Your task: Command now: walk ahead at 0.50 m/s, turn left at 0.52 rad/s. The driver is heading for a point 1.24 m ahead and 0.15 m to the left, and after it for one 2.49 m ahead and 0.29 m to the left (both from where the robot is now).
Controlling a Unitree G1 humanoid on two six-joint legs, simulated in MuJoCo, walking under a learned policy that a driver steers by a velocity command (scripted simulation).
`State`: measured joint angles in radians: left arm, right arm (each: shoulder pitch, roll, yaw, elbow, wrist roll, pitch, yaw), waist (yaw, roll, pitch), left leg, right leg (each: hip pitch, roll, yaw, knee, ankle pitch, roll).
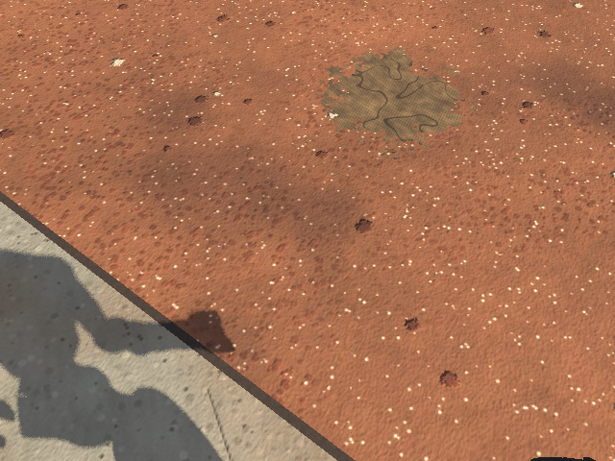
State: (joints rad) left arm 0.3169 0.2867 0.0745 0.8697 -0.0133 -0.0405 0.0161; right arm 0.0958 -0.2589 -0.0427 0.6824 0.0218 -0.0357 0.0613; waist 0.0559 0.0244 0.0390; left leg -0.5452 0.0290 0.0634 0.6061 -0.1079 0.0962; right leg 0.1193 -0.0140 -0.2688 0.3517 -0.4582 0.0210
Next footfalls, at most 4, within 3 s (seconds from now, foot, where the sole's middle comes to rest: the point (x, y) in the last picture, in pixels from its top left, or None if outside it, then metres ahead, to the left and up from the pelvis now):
0.02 left None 0.18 0.09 -0.75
0.48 right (365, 448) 0.48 -0.07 -0.75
0.98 left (211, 373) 0.63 0.28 -0.75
1.50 right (298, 255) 0.97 0.11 -0.75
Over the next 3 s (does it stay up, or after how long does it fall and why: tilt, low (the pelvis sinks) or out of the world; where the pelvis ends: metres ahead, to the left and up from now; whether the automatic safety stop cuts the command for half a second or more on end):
stays up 1.58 0.16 0.00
